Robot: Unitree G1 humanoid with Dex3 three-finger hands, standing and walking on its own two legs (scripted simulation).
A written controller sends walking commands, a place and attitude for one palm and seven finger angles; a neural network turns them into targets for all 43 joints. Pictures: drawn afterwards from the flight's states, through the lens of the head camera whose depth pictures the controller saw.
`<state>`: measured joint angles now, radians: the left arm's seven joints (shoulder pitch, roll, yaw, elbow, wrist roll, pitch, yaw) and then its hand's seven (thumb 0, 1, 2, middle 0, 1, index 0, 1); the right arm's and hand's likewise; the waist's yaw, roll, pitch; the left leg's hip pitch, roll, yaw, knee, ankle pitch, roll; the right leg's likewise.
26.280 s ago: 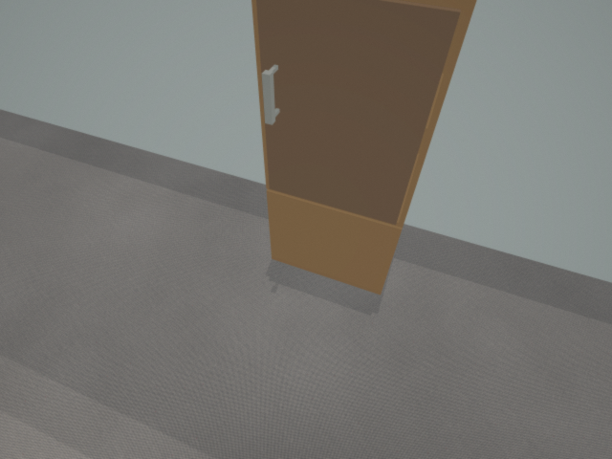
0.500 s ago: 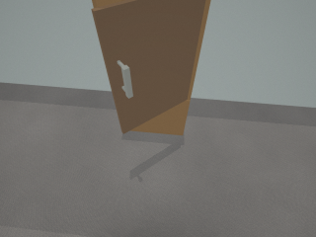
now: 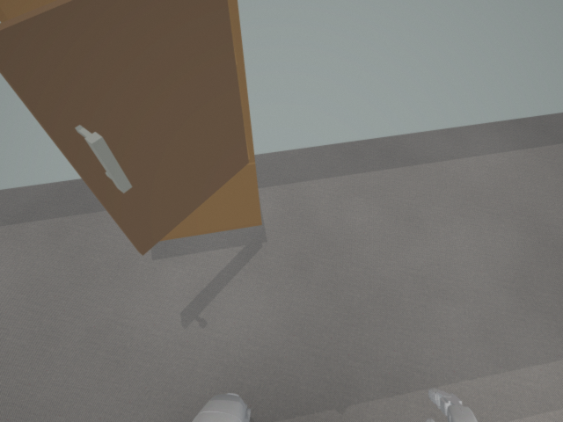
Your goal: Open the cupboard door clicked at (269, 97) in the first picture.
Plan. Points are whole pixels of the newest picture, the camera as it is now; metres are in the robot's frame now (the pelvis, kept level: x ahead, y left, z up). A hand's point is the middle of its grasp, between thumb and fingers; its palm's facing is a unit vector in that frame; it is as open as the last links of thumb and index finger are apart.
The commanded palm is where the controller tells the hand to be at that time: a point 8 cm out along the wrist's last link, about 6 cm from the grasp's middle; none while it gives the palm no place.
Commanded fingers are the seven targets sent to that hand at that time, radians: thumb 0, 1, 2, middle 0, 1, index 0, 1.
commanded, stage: walk to a spot facing it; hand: left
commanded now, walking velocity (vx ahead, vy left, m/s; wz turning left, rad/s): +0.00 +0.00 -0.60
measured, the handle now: (104, 159) +0.51 +0.39 +0.00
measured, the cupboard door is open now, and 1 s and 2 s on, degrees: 41 41 41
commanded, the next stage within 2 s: none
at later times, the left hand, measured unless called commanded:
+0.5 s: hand (190, 374) +0.19 +0.18 -0.17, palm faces -0.32 -0.91 -0.28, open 7.4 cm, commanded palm none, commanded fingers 0.00 0.90 0.90 -0.20 -0.30 -0.20 -0.30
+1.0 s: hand (235, 350) +0.24 +0.11 -0.18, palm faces -0.54 -0.82 -0.20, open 7.4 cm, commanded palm none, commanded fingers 0.00 0.90 0.90 -0.20 -0.30 -0.20 -0.30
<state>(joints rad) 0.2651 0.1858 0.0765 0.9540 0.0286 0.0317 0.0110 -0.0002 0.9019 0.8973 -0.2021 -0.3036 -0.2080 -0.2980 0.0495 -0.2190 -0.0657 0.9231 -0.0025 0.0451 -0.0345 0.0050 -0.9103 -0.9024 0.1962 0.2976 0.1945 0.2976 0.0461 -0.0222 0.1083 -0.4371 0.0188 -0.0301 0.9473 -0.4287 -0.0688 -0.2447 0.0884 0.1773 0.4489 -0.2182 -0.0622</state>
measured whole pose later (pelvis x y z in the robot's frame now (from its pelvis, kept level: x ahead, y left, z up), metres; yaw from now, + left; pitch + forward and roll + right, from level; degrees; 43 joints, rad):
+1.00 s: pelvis +0.04 -0.01 -0.01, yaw -36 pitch +2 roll -1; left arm 0.16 0.26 0.09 0.89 0.03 0.07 -0.03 0.00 0.91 0.90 -0.20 -0.30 -0.20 -0.30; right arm 0.23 -0.18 -0.01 0.89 -0.03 0.00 -0.03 0.00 -0.91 -0.90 0.20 0.30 0.20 0.30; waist 0.01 -0.04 0.08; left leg -0.25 0.10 0.09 0.52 -0.30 -0.03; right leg -0.49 0.02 0.00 1.05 -0.47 0.05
